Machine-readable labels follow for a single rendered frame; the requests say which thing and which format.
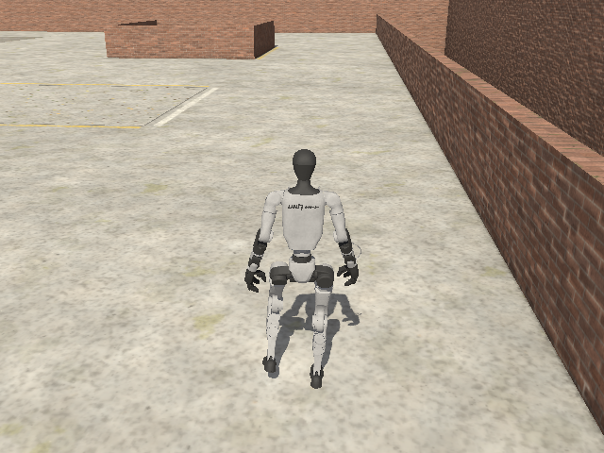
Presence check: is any robot left hand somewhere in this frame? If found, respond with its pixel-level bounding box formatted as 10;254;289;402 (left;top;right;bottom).
244;269;266;293

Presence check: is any robot head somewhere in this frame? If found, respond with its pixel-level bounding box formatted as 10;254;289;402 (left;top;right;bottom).
288;149;320;195

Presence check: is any robot right thigh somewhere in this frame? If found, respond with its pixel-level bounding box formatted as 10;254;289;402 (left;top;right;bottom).
311;263;334;332

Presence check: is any left robot upper arm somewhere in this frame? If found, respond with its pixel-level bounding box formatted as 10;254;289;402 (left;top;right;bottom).
259;190;284;243

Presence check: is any robot right forearm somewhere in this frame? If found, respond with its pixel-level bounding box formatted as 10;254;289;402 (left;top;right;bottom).
338;228;357;268

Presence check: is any robot right hand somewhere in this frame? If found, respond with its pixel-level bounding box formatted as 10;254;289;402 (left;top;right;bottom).
337;264;359;286

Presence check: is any right robot upper arm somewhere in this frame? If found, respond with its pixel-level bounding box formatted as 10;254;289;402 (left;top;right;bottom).
323;191;348;243

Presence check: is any robot left forearm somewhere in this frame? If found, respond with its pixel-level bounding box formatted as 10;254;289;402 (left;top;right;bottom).
247;229;267;272

